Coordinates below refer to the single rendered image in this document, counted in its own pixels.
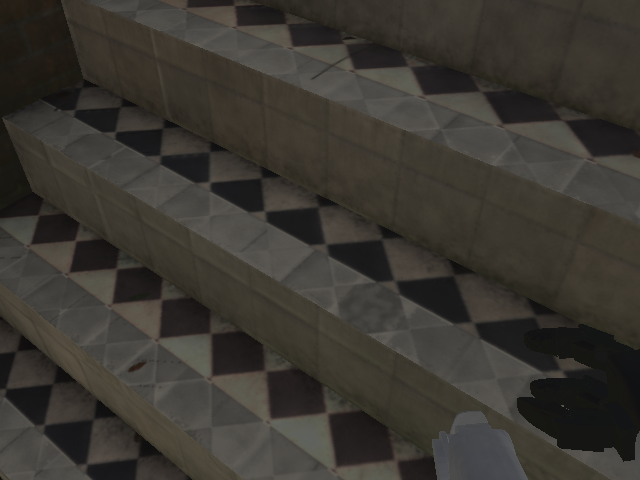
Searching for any robot right hand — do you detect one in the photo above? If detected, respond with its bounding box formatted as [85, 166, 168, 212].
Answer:
[517, 324, 640, 462]

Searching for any right robot shin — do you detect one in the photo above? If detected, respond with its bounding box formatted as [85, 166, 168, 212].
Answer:
[450, 411, 516, 453]

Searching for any robot right thigh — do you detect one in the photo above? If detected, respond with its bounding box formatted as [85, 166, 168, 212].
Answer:
[432, 423, 528, 480]

